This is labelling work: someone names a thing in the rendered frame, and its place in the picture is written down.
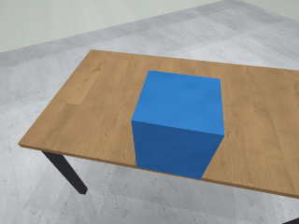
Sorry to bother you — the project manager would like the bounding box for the carton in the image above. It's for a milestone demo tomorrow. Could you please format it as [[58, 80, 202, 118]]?
[[131, 70, 225, 179]]

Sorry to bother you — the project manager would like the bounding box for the table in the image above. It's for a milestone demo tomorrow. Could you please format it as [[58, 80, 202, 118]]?
[[18, 49, 299, 224]]

